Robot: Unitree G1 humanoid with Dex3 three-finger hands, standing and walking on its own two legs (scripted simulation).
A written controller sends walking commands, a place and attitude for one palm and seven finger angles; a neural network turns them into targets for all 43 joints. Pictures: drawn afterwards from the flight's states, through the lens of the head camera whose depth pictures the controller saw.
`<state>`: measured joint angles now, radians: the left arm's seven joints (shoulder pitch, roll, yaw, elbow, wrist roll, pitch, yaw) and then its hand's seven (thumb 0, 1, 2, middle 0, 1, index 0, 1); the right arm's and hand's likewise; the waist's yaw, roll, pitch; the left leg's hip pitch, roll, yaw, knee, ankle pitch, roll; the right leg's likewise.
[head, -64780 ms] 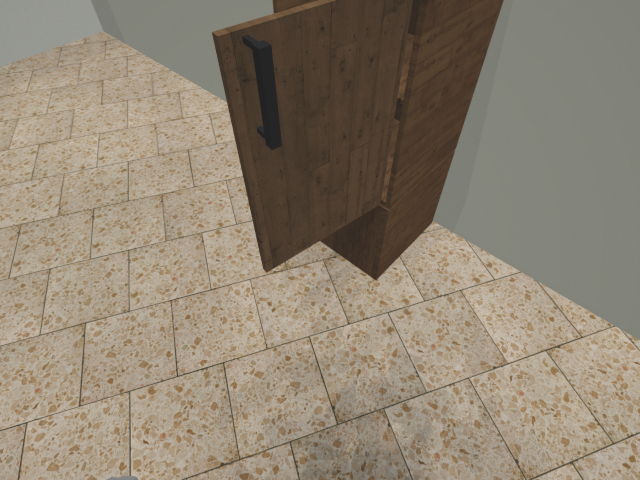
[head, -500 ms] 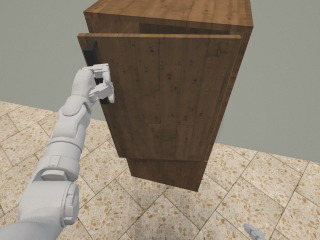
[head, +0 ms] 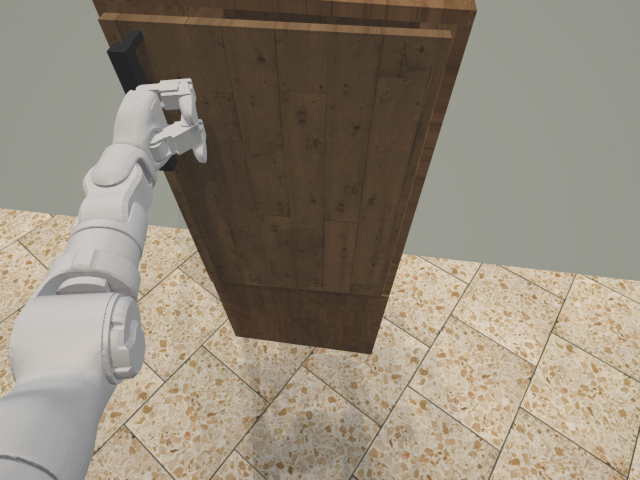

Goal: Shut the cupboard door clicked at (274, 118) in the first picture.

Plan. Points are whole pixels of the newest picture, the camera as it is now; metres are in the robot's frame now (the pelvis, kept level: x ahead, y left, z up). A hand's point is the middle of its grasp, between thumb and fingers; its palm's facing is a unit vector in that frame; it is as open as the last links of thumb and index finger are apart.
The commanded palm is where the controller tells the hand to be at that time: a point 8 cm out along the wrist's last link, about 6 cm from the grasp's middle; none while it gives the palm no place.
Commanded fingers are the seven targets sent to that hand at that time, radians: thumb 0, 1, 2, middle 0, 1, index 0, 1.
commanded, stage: push the door shut along its arc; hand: left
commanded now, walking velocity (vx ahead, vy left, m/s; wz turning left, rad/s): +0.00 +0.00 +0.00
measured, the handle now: (152, 106) +0.56 +0.18 +0.17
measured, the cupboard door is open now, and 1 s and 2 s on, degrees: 2 0 0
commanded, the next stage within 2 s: pull the fist back off the door in 0.88 s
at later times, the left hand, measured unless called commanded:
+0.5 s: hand (234, 110) +0.53 +0.07 +0.18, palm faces -0.32 -0.95 +0.02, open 3.1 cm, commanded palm +0.55 +0.14 +0.17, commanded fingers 0.00 0.90 0.90 -1.30 -1.50 -1.30 -1.50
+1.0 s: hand (231, 109) +0.53 +0.07 +0.18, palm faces -0.37 -0.93 -0.02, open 3.1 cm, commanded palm +0.58 +0.10 +0.17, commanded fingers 0.00 0.90 0.90 -1.30 -1.50 -1.30 -1.50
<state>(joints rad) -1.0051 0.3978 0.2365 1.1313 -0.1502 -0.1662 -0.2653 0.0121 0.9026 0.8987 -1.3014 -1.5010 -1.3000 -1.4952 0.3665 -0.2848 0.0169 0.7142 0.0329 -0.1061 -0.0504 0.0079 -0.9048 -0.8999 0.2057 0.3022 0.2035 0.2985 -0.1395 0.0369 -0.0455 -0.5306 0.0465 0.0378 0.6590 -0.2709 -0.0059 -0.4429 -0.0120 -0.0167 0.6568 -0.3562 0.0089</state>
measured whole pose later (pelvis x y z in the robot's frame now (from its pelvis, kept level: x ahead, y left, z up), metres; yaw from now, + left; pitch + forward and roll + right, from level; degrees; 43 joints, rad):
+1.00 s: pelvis -0.02 +0.01 -0.02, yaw +0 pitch +17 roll -2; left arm -1.37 0.51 0.15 1.38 -0.14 -0.16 -0.39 0.02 0.82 0.97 -1.30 -1.50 -1.32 -1.50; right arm 0.45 -0.30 0.02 0.81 -0.01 -0.18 -0.06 0.00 -0.90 -0.90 0.21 0.30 0.21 0.30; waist -0.24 0.04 -0.05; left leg -0.80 0.05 0.01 0.79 -0.29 0.00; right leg -0.69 0.00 -0.04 0.76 -0.36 0.02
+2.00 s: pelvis +0.02 -0.01 +0.00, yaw +0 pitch +8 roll +0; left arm -0.89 0.15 0.17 0.89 -0.10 -0.11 0.11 0.01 0.90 0.90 -1.30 -1.50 -1.30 -1.50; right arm 0.33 -0.25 -0.02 0.69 0.01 -0.09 0.01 0.01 -0.91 -0.90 0.20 0.30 0.20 0.30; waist -0.08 0.06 -0.09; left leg -0.48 0.06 0.03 0.63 -0.30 -0.02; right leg -0.39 0.00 -0.02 0.62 -0.38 0.00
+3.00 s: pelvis +0.01 +0.00 +0.02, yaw +0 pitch -4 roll +0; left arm 0.27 0.31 0.23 -0.22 -0.08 -0.09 0.07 0.01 0.90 0.90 -0.69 -0.83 -0.69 -0.82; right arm 0.21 -0.23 0.04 0.64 0.02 -0.02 -0.07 0.01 -0.90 -0.90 0.21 0.30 0.20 0.30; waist 0.03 0.08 0.00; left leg -0.15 0.03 0.04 0.40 -0.19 -0.01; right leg -0.06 -0.02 -0.01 0.39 -0.27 0.01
